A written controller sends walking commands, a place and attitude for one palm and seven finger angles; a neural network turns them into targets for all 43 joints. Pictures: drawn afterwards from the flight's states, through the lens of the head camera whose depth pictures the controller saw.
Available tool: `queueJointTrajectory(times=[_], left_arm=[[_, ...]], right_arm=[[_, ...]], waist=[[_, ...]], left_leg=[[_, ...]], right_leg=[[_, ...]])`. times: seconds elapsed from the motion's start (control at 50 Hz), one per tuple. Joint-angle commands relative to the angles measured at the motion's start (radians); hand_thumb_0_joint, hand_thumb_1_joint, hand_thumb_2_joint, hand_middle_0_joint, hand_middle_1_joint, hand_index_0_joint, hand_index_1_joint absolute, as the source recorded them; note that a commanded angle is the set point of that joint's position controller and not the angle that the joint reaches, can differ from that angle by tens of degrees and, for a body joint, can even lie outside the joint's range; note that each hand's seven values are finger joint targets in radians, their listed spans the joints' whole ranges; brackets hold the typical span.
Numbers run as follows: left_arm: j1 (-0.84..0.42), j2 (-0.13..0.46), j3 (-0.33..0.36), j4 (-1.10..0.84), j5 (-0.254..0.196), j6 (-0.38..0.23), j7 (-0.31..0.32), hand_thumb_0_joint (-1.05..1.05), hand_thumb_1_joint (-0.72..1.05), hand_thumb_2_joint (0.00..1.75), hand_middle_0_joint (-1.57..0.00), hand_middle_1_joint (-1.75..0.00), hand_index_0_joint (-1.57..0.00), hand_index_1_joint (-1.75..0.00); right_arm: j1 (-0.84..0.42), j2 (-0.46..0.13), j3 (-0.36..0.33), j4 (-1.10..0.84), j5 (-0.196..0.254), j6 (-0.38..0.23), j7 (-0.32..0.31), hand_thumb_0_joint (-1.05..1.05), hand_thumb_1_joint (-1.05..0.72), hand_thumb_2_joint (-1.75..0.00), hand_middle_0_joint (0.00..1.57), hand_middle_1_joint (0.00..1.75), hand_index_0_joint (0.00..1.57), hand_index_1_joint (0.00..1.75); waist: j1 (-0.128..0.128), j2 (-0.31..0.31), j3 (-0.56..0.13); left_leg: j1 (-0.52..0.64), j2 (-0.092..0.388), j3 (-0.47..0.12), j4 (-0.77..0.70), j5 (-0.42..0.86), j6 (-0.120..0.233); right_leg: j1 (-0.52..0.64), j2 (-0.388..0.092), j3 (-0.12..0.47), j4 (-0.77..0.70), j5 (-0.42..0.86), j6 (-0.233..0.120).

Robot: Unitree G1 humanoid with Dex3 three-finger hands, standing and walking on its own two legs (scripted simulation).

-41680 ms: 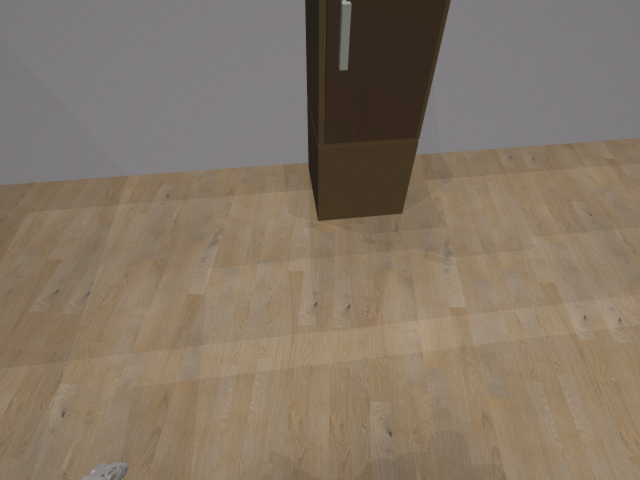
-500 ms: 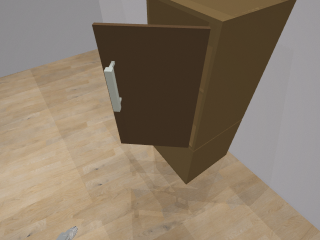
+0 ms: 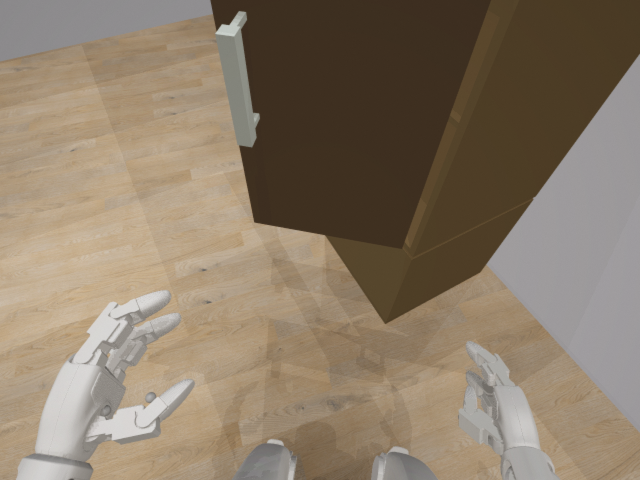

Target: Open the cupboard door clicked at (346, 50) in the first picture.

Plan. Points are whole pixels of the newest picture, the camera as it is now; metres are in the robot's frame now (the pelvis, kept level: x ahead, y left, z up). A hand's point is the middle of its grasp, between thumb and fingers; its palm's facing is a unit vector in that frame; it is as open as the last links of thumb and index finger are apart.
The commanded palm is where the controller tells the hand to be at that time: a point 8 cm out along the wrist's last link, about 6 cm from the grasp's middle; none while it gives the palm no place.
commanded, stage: raise the hand with hooked fingers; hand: left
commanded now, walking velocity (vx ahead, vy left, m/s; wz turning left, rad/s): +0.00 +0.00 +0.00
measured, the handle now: (243, 83) +0.61 +0.20 +0.13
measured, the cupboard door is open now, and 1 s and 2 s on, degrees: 50 50 50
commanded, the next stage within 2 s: move the hooked fingers beside the handle in 1.46 s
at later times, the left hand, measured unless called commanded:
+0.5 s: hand (118, 323) +0.24 +0.24 +0.10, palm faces -0.05 -1.00 -0.07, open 12.9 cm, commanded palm +0.22 +0.29 +0.11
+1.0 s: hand (62, 242) +0.30 +0.30 +0.15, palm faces -0.03 -1.00 -0.04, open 14.0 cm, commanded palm +0.27 +0.34 +0.15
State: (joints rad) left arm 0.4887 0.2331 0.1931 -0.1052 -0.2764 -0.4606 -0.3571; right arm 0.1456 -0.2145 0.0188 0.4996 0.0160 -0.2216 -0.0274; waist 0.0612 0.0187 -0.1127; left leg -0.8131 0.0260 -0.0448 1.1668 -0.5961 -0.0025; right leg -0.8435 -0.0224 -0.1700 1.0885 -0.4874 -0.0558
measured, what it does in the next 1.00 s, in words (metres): rises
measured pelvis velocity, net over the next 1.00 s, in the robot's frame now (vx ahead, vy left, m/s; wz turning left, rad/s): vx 0.00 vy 0.03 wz -0.03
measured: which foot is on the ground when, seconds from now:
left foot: down 0.00-1.00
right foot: down 0.00-1.00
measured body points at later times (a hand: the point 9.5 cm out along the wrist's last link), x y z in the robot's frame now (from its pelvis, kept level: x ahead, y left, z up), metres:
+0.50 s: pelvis +0.00 +0.01 +0.04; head +0.04 +0.02 +0.49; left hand +0.24 +0.29 +0.11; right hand +0.15 -0.26 -0.03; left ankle -0.01 +0.12 -0.65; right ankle +0.03 -0.09 -0.65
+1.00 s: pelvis +0.00 +0.03 +0.06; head +0.03 +0.03 +0.50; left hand +0.29 +0.35 +0.16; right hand +0.16 -0.22 -0.02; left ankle -0.01 +0.12 -0.65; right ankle +0.03 -0.09 -0.65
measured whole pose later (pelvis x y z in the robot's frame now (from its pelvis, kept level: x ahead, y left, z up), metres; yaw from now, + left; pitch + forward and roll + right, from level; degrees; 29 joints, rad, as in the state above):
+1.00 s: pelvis +0.00 +0.03 +0.06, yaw -2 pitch +6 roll -2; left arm -0.09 0.45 0.44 0.41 -0.35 -0.19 -0.55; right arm 0.28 -0.28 0.07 0.57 0.05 -0.22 -0.09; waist 0.02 0.02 -0.05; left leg -0.47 0.00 0.02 0.80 -0.43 0.03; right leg -0.52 -0.02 -0.11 0.73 -0.31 -0.02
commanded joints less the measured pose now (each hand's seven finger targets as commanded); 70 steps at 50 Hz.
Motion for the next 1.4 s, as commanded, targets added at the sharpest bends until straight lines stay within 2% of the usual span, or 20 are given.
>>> queueJointTrajectory(times=[0.0, 0.04, 0.1, 0.18, 0.22, 0.28, 0.34, 0.44, 0.5, 0.54, 0.64, 0.68, 0.7, 0.94, 1.02, 1.1, 1.18, 1.24, 1.28, 1.38], left_arm=[[-0.041, 0.198, 0.149, -0.095, -0.063, 0.073, -0.066, 0.0, 0.13, 0.57, -0.25, -0.8, -0.25, -0.8], [-0.034, 0.2, 0.185, -0.127, -0.086, 0.105, -0.058, 0.0, 0.08, 0.55, -0.26, -0.82, -0.26, -0.82], [-0.051, 0.214, 0.227, -0.097, -0.111, 0.106, -0.027, 0.0, 0.01, 0.52, -0.26, -0.87, -0.26, -0.87], [-0.102, 0.188, 0.188, -0.063, -0.098, 0.061, -0.016, 0.0, -0.08, 0.48, -0.27, -0.93, -0.27, -0.93], [-0.164, 0.208, 0.183, -0.038, -0.099, 0.046, -0.031, 0.0, -0.13, 0.46, -0.27, -0.96, -0.27, -0.96], [-0.215, 0.241, 0.188, -0.008, -0.096, 0.039, -0.049, 0.0, -0.2, 0.43, -0.28, -1.0, -0.28, -1.0], [-0.271, 0.289, 0.224, -0.016, -0.104, 0.037, -0.059, 0.0, -0.27, 0.4, -0.28, -1.05, -0.28, -1.05], [-0.335, 0.296, 0.23, 0.014, -0.107, 0.062, -0.052, 0.0, -0.38, 0.35, -0.29, -1.12, -0.29, -1.12], [-0.385, 0.332, 0.254, 0.075, -0.108, 0.099, -0.063, 0.0, -0.45, 0.32, -0.3, -1.17, -0.3, -1.17], [-0.427, 0.342, 0.262, 0.091, -0.109, 0.116, -0.08, 0.0, -0.5, 0.3, -0.3, -1.2, -0.3, -1.2], [-0.542, 0.367, 0.272, 0.13, -0.11, 0.153, -0.115, 0.0, -0.5, 0.3, -0.3, -1.2, -0.3, -1.2], [-0.576, 0.369, 0.276, 0.175, -0.111, 0.166, -0.127, 0.0, -0.5, 0.3, -0.3, -1.2, -0.3, -1.2], [-0.611, 0.393, 0.289, 0.189, -0.114, 0.173, -0.137, 0.0, -0.5, 0.3, -0.3, -1.2, -0.3, -1.2], [-0.838, 0.501, 0.345, 0.31, -0.106, 0.209, -0.201, 0.0, -0.5, 0.3, -0.3, -1.2, -0.3, -1.2], [-0.758, 0.449, 0.319, 0.35, -0.117, 0.221, -0.219, 0.0, -0.5, 0.3, -0.3, -1.2, -0.3, -1.2], [-0.769, 0.476, 0.343, 0.337, -0.119, 0.218, -0.213, 0.0, -0.5, 0.3, -0.3, -1.2, -0.3, -1.2], [-0.789, 0.478, 0.347, 0.302, -0.112, 0.198, -0.192, 0.0, -0.5, 0.3, -0.3, -1.2, -0.3, -1.2], [-0.79, 0.485, 0.354, 0.311, -0.11, 0.189, -0.187, 0.0, -0.5, 0.3, -0.3, -1.2, -0.3, -1.2], [-0.8, 0.477, 0.344, 0.298, -0.108, 0.182, -0.186, 0.0, -0.5, 0.3, -0.3, -1.2, -0.3, -1.2], [-0.796, 0.473, 0.337, 0.305, -0.107, 0.186, -0.191, 0.0, -0.5, 0.3, -0.3, -1.2, -0.3, -1.2]], right_arm=[[0.026, -0.155, -0.078, -0.129, 0.028, -0.042, -0.029, 0.0, -0.9, -0.9, 0.2, 0.3, 0.2, 0.3], [0.019, -0.14, -0.074, -0.141, 0.031, -0.036, -0.031, 0.0, -0.9, -0.9, 0.2, 0.3, 0.2, 0.3], [0.009, -0.129, -0.066, -0.137, 0.028, -0.035, -0.035, 0.0, -0.9, -0.9, 0.2, 0.3, 0.2, 0.3], [0.042, -0.14, -0.066, -0.121, 0.028, -0.055, -0.032, 0.0, -0.9, -0.9, 0.2, 0.3, 0.2, 0.3], [0.056, -0.158, -0.063, -0.12, 0.03, -0.061, -0.033, 0.0, -0.9, -0.9, 0.2, 0.3, 0.2, 0.3], [0.071, -0.176, -0.062, -0.115, 0.036, -0.074, -0.039, 0.0, -0.9, -0.9, 0.2, 0.3, 0.2, 0.3], [0.083, -0.184, -0.059, -0.112, 0.037, -0.082, -0.045, 0.0, -0.9, -0.9, 0.2, 0.3, 0.2, 0.3], [0.087, -0.19, -0.052, -0.101, 0.037, -0.085, -0.044, 0.0, -0.9, -0.9, 0.2, 0.3, 0.2, 0.3], [0.092, -0.201, -0.045, -0.101, 0.034, -0.08, -0.048, 0.0, -0.9, -0.9, 0.2, 0.3, 0.2, 0.3], [0.088, -0.2, -0.044, -0.103, 0.038, -0.075, -0.05, 0.0, -0.9, -0.9, 0.2, 0.3, 0.2, 0.3], [0.093, -0.202, -0.035, -0.095, 0.037, -0.073, -0.055, 0.0, -0.9, -0.9, 0.2, 0.3, 0.2, 0.3], [0.092, -0.204, -0.032, -0.089, 0.037, -0.072, -0.058, 0.0, -0.9, -0.9, 0.2, 0.3, 0.2, 0.3], [0.09, -0.208, -0.028, -0.088, 0.034, -0.069, -0.059, 0.0, -0.9, -0.9, 0.2, 0.3, 0.2, 0.3], [0.101, -0.215, -0.022, -0.079, 0.037, -0.049, -0.071, 0.0, -0.9, -0.9, 0.2, 0.3, 0.2, 0.3], [0.108, -0.217, -0.028, -0.087, 0.036, -0.048, -0.059, 0.0, -0.9, -0.9, 0.2, 0.3, 0.2, 0.3], [0.111, -0.223, -0.032, -0.096, 0.033, -0.041, -0.052, 0.0, -0.9, -0.9, 0.2, 0.3, 0.2, 0.3], [0.113, -0.216, -0.034, -0.095, 0.032, -0.037, -0.053, 0.0, -0.9, -0.9, 0.2, 0.3, 0.2, 0.3], [0.118, -0.217, -0.035, -0.093, 0.031, -0.033, -0.056, 0.0, -0.9, -0.9, 0.2, 0.3, 0.2, 0.3], [0.11, -0.213, -0.033, -0.091, 0.033, -0.036, -0.059, 0.0, -0.9, -0.9, 0.2, 0.3, 0.2, 0.3], [0.107, -0.212, -0.03, -0.088, 0.034, -0.037, -0.065, 0.0, -0.9, -0.9, 0.2, 0.3, 0.2, 0.3]], waist=[[-0.063, 0.013, -0.271], [-0.045, -0.009, -0.308], [-0.029, -0.048, -0.248], [-0.056, -0.018, -0.179], [-0.067, -0.043, -0.166], [-0.069, 0.003, -0.143], [-0.056, 0.041, -0.181], [-0.057, 0.084, -0.148], [-0.061, 0.05, -0.11], [-0.057, 0.049, -0.135], [-0.058, 0.062, -0.161], [-0.061, 0.033, -0.138], [-0.055, 0.06, -0.127], [-0.053, 0.083, -0.174], [-0.043, 0.049, -0.17], [-0.038, 0.033, -0.156], [-0.044, 0.089, -0.179], [-0.05, 0.06, -0.171], [-0.051, 0.094, -0.165], [-0.053, 0.094, -0.173]], left_leg=[[0.065, -0.034, 0.012, -0.191, 0.404, 0.025], [0.08, -0.035, 0.016, -0.224, 0.426, 0.022], [0.067, -0.034, 0.009, -0.261, 0.417, 0.017], [0.094, -0.036, 0.022, -0.3, 0.372, 0.021], [0.103, -0.037, 0.02, -0.314, 0.347, 0.024], [0.126, -0.037, 0.025, -0.339, 0.303, 0.027], [0.183, -0.035, 0.022, -0.367, 0.341, 0.029], [0.247, -0.031, 0.014, -0.414, 0.378, 0.022], [0.247, -0.03, 0.01, -0.428, 0.374, 0.022], [0.263, -0.03, 0.014, -0.441, 0.384, 0.022], [0.329, -0.026, 0.004, -0.464, 0.458, 0.017], [0.324, -0.025, 0.002, -0.472, 0.449, 0.016], [0.328, -0.028, 0.002, -0.471, 0.451, 0.015], [0.406, -0.026, -0.006, -0.525, 0.482, 0.008], [0.408, -0.025, 0.001, -0.522, 0.545, 0.007], [0.385, -0.028, 0.003, -0.522, 0.522, 0.007], [0.398, -0.029, 0.011, -0.526, 0.503, 0.007], [0.387, -0.028, 0.014, -0.526, 0.48, 0.013], [0.392, -0.029, 0.012, -0.531, 0.457, 0.011], [0.39, -0.028, 0.013, -0.529, 0.456, 0.013]], right_leg=[[0.343, 0.018, 0.182, -0.219, 0.29, 0.035], [0.41, 0.003, 0.185, -0.241, 0.33, 0.045], [0.436, 0.0, 0.187, -0.265, 0.325, 0.046], [0.372, 0.0, 0.177, -0.305, 0.228, 0.051], [0.369, 0.003, 0.184, -0.325, 0.168, 0.048], [0.351, 0.0, 0.185, -0.356, 0.087, 0.045], [0.393, 0.007, 0.172, -0.351, 0.142, 0.037], [0.394, 0.022, 0.126, -0.347, 0.231, 0.033], [0.404, 0.028, 0.125, -0.365, 0.233, 0.029], [0.432, 0.024, 0.129, -0.377, 0.252, 0.032], [0.452, 0.034, 0.112, -0.379, 0.337, 0.027], [0.449, 0.034, 0.11, -0.389, 0.333, 0.029], [0.448, 0.038, 0.113, -0.39, 0.333, 0.021], [0.483, 0.037, 0.113, -0.427, 0.338, 0.017], [0.493, 0.038, 0.109, -0.426, 0.392, 0.017], [0.491, 0.04, 0.113, -0.426, 0.38, 0.014], [0.486, 0.035, 0.118, -0.431, 0.363, 0.018], [0.489, 0.037, 0.123, -0.435, 0.35, 0.019], [0.481, 0.035, 0.124, -0.439, 0.328, 0.019], [0.489, 0.034, 0.125, -0.44, 0.334, 0.019]])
